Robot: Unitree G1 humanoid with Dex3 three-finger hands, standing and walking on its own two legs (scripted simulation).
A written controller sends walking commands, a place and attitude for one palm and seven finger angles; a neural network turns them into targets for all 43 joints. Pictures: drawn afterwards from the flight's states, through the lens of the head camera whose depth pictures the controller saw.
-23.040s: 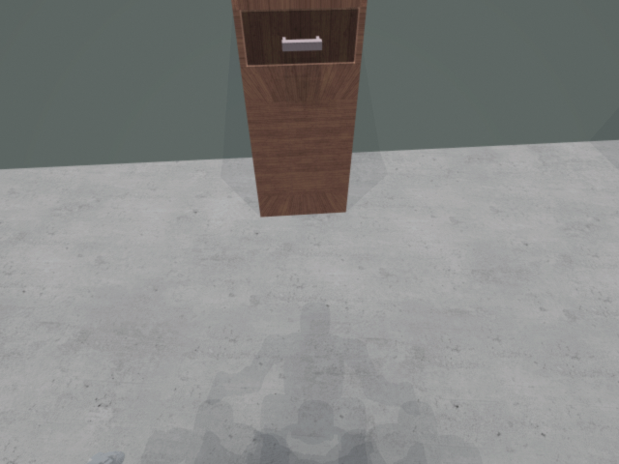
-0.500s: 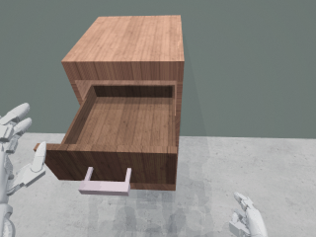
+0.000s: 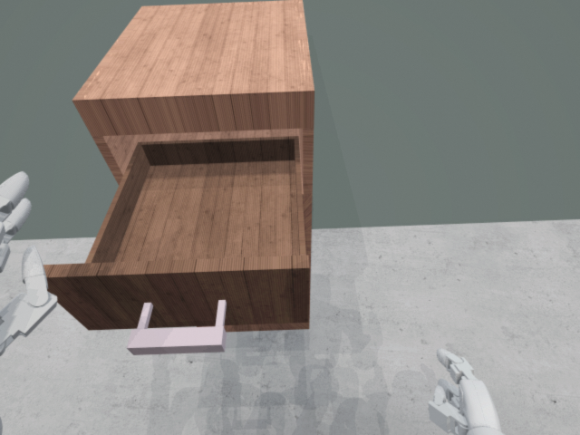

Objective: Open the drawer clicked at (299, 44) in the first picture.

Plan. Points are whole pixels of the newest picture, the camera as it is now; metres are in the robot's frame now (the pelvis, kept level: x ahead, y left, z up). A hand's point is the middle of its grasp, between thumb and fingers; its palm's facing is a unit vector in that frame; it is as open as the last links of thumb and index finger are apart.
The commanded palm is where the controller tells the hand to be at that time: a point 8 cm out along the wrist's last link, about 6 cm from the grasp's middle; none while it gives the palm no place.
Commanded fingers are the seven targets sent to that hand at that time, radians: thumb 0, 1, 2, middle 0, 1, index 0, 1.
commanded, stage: step back with the hand held close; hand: left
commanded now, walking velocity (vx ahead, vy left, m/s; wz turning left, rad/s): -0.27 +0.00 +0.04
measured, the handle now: (181, 324) +0.25 +0.18 +0.02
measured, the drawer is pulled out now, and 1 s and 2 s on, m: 0.30 0.30 0.30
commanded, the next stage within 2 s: stop stepping back and stand still in 0.96 s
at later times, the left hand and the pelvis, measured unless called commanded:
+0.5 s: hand out of the picture +0.11 +0.25 +0.20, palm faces +0.42 -0.78 -0.46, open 7.5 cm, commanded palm +0.05 +0.30 +0.21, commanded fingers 0.00 0.90 0.90 -0.20 -0.30 -0.20 -0.30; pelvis -0.07 +0.02 -0.02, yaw +1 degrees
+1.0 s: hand out of the picture +0.05 +0.24 +0.19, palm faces +0.33 -0.80 -0.50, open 7.4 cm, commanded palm -0.03 +0.29 +0.21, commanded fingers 0.00 0.90 0.90 -0.20 -0.30 -0.20 -0.30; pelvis -0.16 +0.01 -0.01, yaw +0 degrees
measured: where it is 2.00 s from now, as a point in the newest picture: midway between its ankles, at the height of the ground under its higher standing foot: outside the picture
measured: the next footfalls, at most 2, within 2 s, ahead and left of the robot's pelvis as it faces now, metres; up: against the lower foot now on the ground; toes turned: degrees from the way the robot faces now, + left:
right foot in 0.76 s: -0.12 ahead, -0.11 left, +0.00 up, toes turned -1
left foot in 0.98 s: -0.09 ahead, +0.13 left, +0.00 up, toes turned +1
